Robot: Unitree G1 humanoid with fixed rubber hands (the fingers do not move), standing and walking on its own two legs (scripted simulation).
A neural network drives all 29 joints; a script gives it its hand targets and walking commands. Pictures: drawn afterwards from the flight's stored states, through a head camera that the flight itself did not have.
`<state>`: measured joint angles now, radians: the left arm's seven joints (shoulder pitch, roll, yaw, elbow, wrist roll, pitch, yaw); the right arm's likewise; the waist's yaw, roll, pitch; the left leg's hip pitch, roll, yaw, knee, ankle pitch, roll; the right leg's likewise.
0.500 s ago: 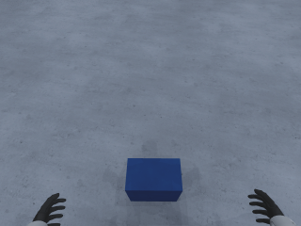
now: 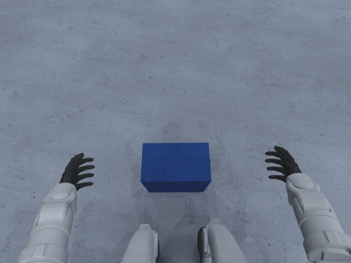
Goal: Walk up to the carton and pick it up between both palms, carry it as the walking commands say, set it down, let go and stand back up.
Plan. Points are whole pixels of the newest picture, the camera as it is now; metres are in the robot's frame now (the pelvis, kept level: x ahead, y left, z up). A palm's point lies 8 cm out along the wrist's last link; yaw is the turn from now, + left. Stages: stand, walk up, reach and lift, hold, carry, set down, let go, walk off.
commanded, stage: reach and lift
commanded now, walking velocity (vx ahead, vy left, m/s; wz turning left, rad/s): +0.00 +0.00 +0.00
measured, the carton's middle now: (175, 170) +0.46 +0.02 -0.56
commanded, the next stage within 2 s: none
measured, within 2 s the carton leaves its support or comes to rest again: neither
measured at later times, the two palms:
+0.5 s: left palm (101, 139) +0.45 +0.23 -0.14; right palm (257, 133) +0.46 -0.22 -0.14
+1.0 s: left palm (111, 139) +0.47 +0.23 -0.21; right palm (247, 134) +0.49 -0.22 -0.21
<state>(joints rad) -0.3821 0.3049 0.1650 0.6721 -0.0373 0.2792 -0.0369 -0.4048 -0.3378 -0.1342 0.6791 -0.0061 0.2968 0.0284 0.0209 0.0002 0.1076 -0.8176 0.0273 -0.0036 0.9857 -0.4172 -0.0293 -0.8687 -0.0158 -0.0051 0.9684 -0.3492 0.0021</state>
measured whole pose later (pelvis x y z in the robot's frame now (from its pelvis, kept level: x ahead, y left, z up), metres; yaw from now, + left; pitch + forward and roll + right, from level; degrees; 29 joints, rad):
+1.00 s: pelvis -0.02 +0.00 -0.10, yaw +2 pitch +50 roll +1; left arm -1.07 0.28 0.34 0.85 0.01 0.14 -0.02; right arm -1.10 -0.35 -0.36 0.91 -0.01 0.14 0.07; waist 0.00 0.00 -0.11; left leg -1.75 -0.02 -0.03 1.29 -0.41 -0.03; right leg -1.79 -0.01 0.03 1.26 -0.34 0.02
